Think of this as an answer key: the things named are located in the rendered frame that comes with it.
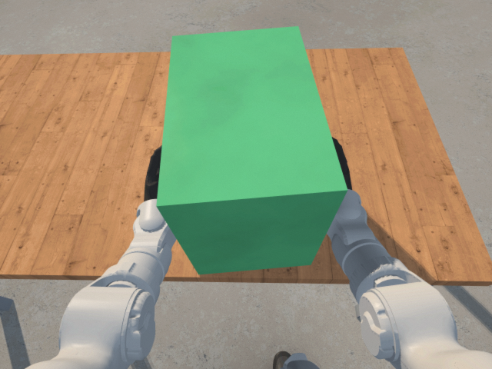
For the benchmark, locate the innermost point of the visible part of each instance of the robot left forearm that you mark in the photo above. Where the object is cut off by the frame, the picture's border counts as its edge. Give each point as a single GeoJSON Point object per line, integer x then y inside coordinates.
{"type": "Point", "coordinates": [147, 260]}

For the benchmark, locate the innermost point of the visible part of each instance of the left robot hand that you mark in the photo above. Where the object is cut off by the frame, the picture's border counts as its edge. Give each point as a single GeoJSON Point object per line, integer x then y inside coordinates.
{"type": "Point", "coordinates": [152, 177]}

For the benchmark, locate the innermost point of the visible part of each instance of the table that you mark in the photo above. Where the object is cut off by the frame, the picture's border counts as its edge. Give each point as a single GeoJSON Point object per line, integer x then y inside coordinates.
{"type": "Point", "coordinates": [77, 132]}

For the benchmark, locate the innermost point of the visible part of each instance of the right robot shin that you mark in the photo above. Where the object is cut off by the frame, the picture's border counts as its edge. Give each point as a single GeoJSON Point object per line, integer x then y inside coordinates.
{"type": "Point", "coordinates": [296, 357]}

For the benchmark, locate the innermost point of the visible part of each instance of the right robot hand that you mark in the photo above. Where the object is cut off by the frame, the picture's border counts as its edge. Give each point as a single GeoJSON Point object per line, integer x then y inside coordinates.
{"type": "Point", "coordinates": [343, 163]}

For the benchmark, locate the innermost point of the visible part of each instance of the carton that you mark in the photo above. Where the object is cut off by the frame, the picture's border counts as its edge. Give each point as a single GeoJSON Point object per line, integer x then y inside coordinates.
{"type": "Point", "coordinates": [249, 176]}

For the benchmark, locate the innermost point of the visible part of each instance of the right robot upper arm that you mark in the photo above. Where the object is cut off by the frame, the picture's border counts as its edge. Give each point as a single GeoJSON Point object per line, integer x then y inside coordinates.
{"type": "Point", "coordinates": [411, 326]}

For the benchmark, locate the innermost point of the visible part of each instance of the robot right forearm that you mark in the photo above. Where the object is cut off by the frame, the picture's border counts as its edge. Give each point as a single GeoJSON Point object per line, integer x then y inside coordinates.
{"type": "Point", "coordinates": [361, 256]}

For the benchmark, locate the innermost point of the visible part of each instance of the right robot foot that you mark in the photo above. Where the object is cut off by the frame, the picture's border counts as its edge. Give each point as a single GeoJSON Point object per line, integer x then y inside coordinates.
{"type": "Point", "coordinates": [280, 358]}

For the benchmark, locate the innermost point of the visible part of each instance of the left robot upper arm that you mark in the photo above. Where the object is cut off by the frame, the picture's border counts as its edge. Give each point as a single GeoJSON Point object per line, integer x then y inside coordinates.
{"type": "Point", "coordinates": [105, 328]}

